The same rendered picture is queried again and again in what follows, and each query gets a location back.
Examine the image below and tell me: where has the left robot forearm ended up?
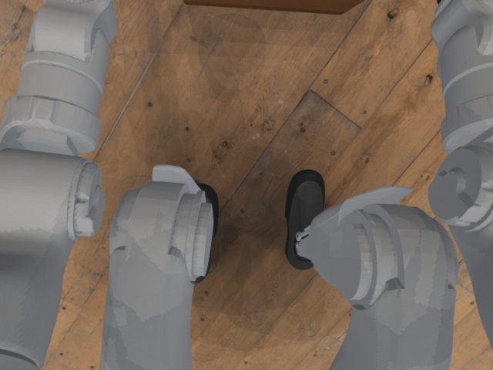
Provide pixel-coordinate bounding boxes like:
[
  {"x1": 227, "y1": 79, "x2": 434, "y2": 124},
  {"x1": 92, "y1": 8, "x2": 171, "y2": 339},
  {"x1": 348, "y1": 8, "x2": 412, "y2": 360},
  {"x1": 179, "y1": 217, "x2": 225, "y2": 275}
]
[{"x1": 0, "y1": 0, "x2": 117, "y2": 156}]

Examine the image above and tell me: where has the left robot upper arm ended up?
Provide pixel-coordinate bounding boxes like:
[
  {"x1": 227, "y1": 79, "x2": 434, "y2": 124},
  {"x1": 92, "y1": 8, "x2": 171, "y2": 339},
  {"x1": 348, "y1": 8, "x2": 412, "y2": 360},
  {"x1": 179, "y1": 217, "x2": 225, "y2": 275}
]
[{"x1": 0, "y1": 148, "x2": 105, "y2": 370}]

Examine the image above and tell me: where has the robot shin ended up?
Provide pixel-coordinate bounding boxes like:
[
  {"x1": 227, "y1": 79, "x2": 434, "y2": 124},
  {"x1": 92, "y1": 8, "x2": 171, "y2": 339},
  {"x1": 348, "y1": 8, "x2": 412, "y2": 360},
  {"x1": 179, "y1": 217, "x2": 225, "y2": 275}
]
[
  {"x1": 296, "y1": 186, "x2": 458, "y2": 287},
  {"x1": 109, "y1": 164, "x2": 201, "y2": 278}
]

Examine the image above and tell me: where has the robot left shin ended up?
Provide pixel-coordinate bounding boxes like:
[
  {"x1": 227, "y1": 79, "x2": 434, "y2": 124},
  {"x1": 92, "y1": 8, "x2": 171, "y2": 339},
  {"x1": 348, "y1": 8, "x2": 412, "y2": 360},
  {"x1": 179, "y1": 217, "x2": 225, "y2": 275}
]
[{"x1": 109, "y1": 164, "x2": 201, "y2": 278}]

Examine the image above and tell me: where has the right robot upper arm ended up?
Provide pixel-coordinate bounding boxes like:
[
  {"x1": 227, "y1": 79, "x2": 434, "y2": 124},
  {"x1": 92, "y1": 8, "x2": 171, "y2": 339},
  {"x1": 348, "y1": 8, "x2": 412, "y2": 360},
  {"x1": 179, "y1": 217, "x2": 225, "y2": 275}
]
[{"x1": 428, "y1": 142, "x2": 493, "y2": 350}]

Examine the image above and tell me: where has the right robot forearm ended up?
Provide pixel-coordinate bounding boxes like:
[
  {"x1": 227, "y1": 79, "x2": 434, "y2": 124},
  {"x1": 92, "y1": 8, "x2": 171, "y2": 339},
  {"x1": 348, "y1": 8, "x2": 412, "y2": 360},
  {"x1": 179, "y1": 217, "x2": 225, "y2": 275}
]
[{"x1": 431, "y1": 0, "x2": 493, "y2": 154}]

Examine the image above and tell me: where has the robot right shin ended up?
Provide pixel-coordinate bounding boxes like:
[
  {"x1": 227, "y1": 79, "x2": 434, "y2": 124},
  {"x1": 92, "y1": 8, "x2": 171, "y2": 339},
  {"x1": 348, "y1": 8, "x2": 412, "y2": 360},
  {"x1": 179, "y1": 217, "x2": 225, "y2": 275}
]
[{"x1": 296, "y1": 186, "x2": 458, "y2": 287}]

